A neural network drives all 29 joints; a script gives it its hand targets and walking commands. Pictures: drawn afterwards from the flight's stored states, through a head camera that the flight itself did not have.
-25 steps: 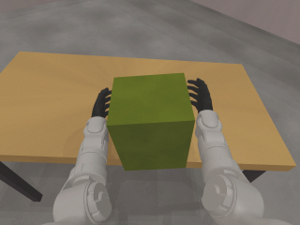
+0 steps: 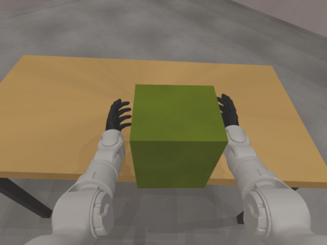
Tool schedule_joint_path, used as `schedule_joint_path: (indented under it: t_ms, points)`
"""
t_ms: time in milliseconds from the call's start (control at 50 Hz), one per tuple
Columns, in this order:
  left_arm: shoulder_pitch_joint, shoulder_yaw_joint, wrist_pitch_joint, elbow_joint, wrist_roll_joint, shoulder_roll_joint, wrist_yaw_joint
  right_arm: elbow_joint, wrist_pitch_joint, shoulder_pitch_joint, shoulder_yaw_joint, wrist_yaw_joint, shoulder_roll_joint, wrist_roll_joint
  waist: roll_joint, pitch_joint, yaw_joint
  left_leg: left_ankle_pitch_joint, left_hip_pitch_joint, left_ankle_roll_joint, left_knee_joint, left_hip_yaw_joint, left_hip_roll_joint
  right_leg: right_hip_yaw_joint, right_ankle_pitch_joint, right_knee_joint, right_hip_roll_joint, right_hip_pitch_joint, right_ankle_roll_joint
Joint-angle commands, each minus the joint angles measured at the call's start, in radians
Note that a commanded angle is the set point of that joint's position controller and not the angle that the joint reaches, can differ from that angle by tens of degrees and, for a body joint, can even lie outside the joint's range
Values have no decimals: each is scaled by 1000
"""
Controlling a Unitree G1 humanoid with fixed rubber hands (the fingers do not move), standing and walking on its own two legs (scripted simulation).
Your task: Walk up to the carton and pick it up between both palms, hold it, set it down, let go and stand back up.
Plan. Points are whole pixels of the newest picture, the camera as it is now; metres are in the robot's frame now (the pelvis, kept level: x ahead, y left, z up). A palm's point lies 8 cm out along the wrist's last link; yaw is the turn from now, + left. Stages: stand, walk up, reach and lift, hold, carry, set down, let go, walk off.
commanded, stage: set down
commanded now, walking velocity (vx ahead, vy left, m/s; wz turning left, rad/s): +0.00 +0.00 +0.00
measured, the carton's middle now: (172, 140) +0.39 +0.00 +0.02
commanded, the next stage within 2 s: none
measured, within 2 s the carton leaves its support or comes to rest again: neither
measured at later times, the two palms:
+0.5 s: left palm (100, 144) +0.35 +0.19 +0.04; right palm (233, 137) +0.38 -0.15 +0.06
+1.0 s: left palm (90, 178) +0.27 +0.19 +0.03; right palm (250, 176) +0.28 -0.18 +0.04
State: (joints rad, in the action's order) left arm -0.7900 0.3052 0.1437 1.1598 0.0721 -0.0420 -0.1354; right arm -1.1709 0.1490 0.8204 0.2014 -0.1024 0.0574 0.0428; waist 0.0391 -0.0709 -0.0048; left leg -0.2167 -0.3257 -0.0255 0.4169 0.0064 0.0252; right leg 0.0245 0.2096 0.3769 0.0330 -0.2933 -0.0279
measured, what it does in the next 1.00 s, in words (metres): shifts its weight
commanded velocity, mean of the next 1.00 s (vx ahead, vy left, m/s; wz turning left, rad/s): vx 0.00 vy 0.00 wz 0.00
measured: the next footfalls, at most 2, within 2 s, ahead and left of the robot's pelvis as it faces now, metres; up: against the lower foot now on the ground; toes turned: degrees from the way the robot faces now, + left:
none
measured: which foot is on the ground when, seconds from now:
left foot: down 0.00-1.00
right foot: down 0.00-1.00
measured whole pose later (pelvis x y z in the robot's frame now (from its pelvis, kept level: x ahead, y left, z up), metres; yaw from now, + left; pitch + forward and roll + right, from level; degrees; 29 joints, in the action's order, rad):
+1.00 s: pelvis -0.05 +0.01 +0.00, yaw +0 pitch +4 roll -1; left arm -0.31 0.11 0.07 0.66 -0.07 -0.07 -0.12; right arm -0.82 0.16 0.39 0.00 -0.04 0.16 0.26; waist 0.01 -0.09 -0.02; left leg -0.17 -0.36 -0.02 0.46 0.01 0.04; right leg 0.03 0.14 0.38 0.04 -0.31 -0.03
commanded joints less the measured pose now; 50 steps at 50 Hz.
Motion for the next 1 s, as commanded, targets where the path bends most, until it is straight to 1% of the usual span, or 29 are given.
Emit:
schedule_joint_path:
  t_ms: [0, 80, 140, 200, 220, 240, 300, 320, 340, 360, 420, 440, 460, 540, 600, 640, 660, 700, 720, 740, 760, 780, 800, 820, 860, 880, 900, 940, 980]
  points:
    - [-575, -136, 106, -100, -56, -204, -31, 16, 95, 527, -47, 8, 188, 68, -132, -657, -30, 496, 20, -72, 95, -73, -12, -13, -532, 78, 8, 126, 34]
    - [-509, -175, 104, -90, -81, -177, -24, -12, 131, 508, -110, 16, 239, 144, -125, -618, -54, 655, 136, -99, 122, -49, 16, 6, -481, 60, 38, 24, 21]
    - [-505, -187, 97, -71, -99, -193, -18, -10, 132, 503, -139, 12, 245, 154, -88, -611, -58, 601, 106, -97, 139, -63, 6, -3, -510, 44, 28, 47, 26]
    - [-316, -245, 95, -235, -106, -128, -17, 51, 187, 365, -169, 12, 255, 180, -136, -669, -55, 792, 199, -119, 163, -40, 19, 15, -625, 75, 46, 88, 26]
    - [-180, -260, 77, -302, -93, -120, -4, 58, 206, 227, -188, 16, 261, 185, -132, -693, -19, 868, 245, -109, 175, -20, 16, 13, -746, 79, 48, 132, 27]
    - [-404, -222, 76, -185, -78, -187, -1, -38, 172, 409, -155, 9, 283, 152, -129, -610, -41, 718, 186, -111, 147, -36, 10, 7, -535, 51, 33, 42, 33]
    - [-210, -209, 54, -226, -88, -177, 18, 46, 174, 268, -214, 15, 284, 218, -53, -569, -65, 703, 148, -88, 122, -57, 2, -14, -705, 60, 27, 206, 39]
    - [-164, -220, 55, -288, -83, -171, 17, 37, 186, 211, -210, 12, 287, 205, -89, -589, -41, 750, 163, -91, 118, -47, 1, -4, -765, 71, 34, 227, 41]
    - [-179, -207, 52, -333, -83, -162, 26, 59, 195, 219, -217, 9, 289, 207, -88, -571, -48, 757, 151, -89, 109, -59, -7, -3, -758, 74, 28, 236, 45]
    - [-136, -216, 53, -368, -62, -144, 22, 47, 214, 181, -205, 19, 306, 220, -149, -581, -35, 779, 236, -105, 108, -49, 4, 13, -671, 57, 40, 182, 40]
    - [-164, -237, 49, -370, -97, -155, 33, 103, 186, 198, -204, 18, 299, 225, -95, -531, -32, 675, 203, -88, 92, -49, -7, 9, -573, 13, 34, 159, 33]
    - [-50, -230, 38, -433, -96, -145, 40, 140, 190, 109, -209, 20, 317, 237, -57, -541, 0, 677, 230, -79, 89, -45, -8, 10, -681, 25, 35, 230, 40]
    - [-115, -209, 59, -409, -94, -178, 41, 152, 180, 186, -217, 26, 307, 244, -55, -503, -30, 595, 156, -78, 77, -47, -21, -2, -586, 25, 25, 247, 41]
    - [-158, -197, 70, -420, -130, -220, 51, 244, 146, 227, -232, 34, 318, 241, -2, -457, -28, 419, 87, -34, 38, -55, -35, -24, -484, 24, 0, 262, 50]
    - [54, -231, 75, -570, -131, -174, 39, 283, 149, -12, -249, 44, 291, 273, -55, -503, -16, 470, 188, -43, 26, -37, -22, -8, -476, 13, 27, 271, 28]
    - [-120, -230, 74, -528, -136, -220, 34, 335, 123, 169, -196, 48, 302, 228, -76, -506, -21, 319, 134, -42, 11, -48, -28, -13, -261, -15, 10, 164, 23]
    - [-26, -241, 62, -551, -140, -201, 32, 340, 114, 57, -197, 51, 307, 220, -68, -456, 5, 330, 171, -36, 8, -49, -23, -7, -293, -19, 4, 202, 24]
    - [-36, -223, 30, -517, -147, -208, 32, 369, 78, 83, -208, 51, 297, 232, -15, -384, -31, 218, 133, -22, -20, -61, -26, -18, -152, -33, -2, 194, 27]
    - [57, -228, 24, -523, -158, -170, 33, 360, 66, -4, -199, 54, 295, 228, 20, -362, -12, 184, 135, -13, -31, -40, -22, -15, -100, -40, -1, 207, 24]
    - [-53, -237, 19, -470, -167, -193, 35, 344, 53, 81, -190, 51, 278, 218, 5, -332, -20, 102, 110, -7, -42, -49, -30, -24, -3, -53, -8, 159, 25]
    - [-50, -237, 28, -540, -174, -189, 23, 389, 56, 72, -189, 58, 281, 216, -12, -349, -32, 100, 117, -13, -44, -53, -29, -24, 13, -45, -11, 145, 18]
    - [263, -275, 17, -704, -145, -113, 15, 437, 76, -217, -207, 65, 281, 245, -20, -330, -7, 284, 252, -32, -35, -33, -14, 3, -216, -41, 15, 243, 9]
    - [283, -266, -8, -723, -132, -133, 29, 477, 80, -240, -202, 66, 285, 244, -53, -388, 2, 313, 282, -34, -31, -22, -28, 3, -263, -50, 20, 254, 8]
    - [3, -240, -22, -599, -134, -195, 29, 426, 45, 13, -159, 60, 300, 196, -59, -342, -2, 128, 191, -29, -58, -42, -37, -7, -36, -72, -3, 158, 12]
    - [150, -227, -55, -614, -142, -163, 24, 465, 35, -98, -155, 83, 299, 196, -6, -293, -42, 107, 173, -11, -67, -31, -27, -19, 17, -72, -4, 156, 2]
    - [275, -275, -59, -721, -159, -123, 31, 531, 40, -228, -159, 81, 292, 204, 12, -295, 23, 147, 198, 1, -61, -22, -33, -19, -70, -61, -3, 211, 4]
    - [181, -264, -49, -698, -177, -151, 27, 587, 39, -133, -178, 78, 280, 200, 37, -303, -7, 94, 167, 12, -64, -39, -39, -28, 1, -65, -11, 193, 15]
    - [199, -260, -61, -782, -156, -159, 13, 591, 22, -175, -166, 82, 272, 188, -24, -272, -20, 102, 167, -5, -86, -34, -35, -17, 4, -67, -4, 180, 2]
    - [124, -259, -86, -763, -179, -202, 11, 633, 4, -109, -124, 81, 274, 157, -24, -238, -22, -30, 98, 4, -105, -35, -35, -26, 119, -63, -14, 136, 0]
